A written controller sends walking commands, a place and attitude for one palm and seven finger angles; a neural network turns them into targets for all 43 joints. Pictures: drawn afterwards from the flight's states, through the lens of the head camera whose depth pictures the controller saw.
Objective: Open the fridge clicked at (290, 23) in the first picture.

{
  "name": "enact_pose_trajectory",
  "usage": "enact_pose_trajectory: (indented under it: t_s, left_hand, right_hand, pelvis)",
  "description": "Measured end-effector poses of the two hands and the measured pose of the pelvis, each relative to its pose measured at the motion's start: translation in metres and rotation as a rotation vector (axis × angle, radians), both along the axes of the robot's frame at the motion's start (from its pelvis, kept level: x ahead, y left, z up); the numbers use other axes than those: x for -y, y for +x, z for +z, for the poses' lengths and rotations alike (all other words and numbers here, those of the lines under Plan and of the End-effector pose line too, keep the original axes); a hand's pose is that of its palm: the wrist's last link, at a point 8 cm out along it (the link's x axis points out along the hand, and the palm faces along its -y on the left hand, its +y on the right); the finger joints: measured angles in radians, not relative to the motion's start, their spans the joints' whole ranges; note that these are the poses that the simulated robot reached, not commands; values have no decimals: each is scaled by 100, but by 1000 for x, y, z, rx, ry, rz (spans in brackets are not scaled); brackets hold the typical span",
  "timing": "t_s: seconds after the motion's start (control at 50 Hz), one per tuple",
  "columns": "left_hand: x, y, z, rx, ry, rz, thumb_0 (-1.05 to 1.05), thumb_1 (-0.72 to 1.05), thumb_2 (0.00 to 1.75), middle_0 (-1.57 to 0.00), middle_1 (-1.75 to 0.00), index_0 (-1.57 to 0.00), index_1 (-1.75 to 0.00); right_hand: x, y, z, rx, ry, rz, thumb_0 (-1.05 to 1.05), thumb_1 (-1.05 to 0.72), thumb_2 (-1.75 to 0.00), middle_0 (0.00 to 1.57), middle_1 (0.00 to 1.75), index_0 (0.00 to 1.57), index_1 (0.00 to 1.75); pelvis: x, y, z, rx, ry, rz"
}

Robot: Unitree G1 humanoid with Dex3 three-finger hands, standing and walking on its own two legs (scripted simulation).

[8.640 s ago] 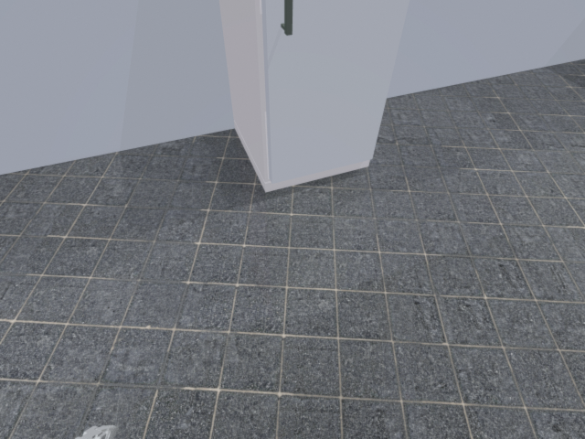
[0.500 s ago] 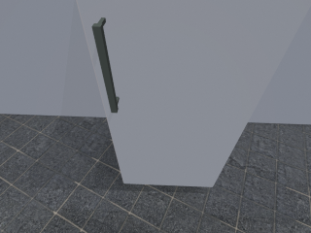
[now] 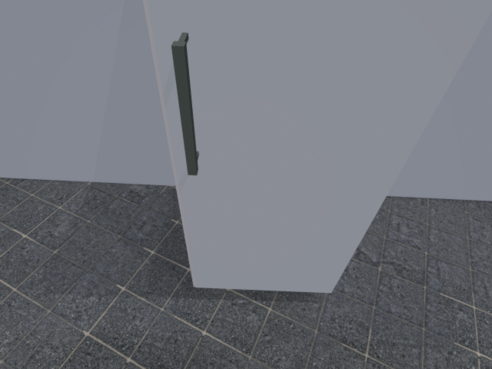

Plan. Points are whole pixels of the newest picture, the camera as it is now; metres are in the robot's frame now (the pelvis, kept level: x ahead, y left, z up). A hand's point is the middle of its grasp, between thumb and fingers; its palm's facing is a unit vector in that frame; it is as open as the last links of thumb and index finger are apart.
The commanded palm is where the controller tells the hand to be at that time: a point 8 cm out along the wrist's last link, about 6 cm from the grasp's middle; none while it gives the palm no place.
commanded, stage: come to a stop and stand still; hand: left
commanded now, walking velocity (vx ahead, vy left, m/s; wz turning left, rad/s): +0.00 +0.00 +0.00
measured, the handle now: (189, 112) +0.53 +0.14 +0.16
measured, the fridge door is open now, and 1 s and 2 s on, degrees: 0 0 0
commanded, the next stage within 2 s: look again from close up in 0.66 s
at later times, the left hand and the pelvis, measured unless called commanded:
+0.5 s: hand out of the picture +0.02 +0.25 -0.17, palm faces -0.03 -0.96 -0.28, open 7.4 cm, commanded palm none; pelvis +0.01 +0.02 +0.01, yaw +0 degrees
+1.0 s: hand out of the picture +0.09 +0.25 -0.15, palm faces -0.05 -0.95 -0.32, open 7.4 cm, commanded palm none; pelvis +0.03 +0.01 +0.01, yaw +0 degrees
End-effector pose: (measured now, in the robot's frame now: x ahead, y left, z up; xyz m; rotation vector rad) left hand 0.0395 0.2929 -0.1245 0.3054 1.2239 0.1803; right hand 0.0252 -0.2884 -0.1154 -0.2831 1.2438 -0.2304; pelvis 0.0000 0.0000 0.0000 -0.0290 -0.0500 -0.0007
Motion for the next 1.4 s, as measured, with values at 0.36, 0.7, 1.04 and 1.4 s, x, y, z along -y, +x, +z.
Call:
enact_pose_trajectory:
  t_s: [0.36, 0.7, 1.04, 1.4]
  left_hand:
    - [2, -23, -8, -91, -42, 27, 0, 91, 90, -20, -30, -20, -30]
    - [-2, 2, -2, -79, -26, 20, 0, 91, 90, -20, -30, -20, -30]
    - [3, 47, 7, -28, -8, -17, 0, 91, 90, -20, -30, -20, -30]
    - [15, 69, 7, -14, -23, -35, 0, 90, 90, -20, -30, -20, -30]
  right_hand:
    - [-28, 42, 2, 42, 32, 24, 1, -90, -90, 20, 29, 20, 30]
    - [-22, 60, 5, 29, 25, 26, 1, -90, -90, 20, 29, 20, 30]
    - [-7, 66, 5, 9, 18, 14, 1, -90, -90, 20, 29, 20, 30]
    - [-3, 78, 7, 15, 21, 12, 1, -90, -90, 20, 29, 20, 30]
  pelvis:
    - [-17, 8, 4, -4, 9, 0]
    - [-15, 22, 8, -7, 15, 5]
    - [-5, 36, 10, -12, 19, -1]
    - [0, 46, 12, -13, 21, -11]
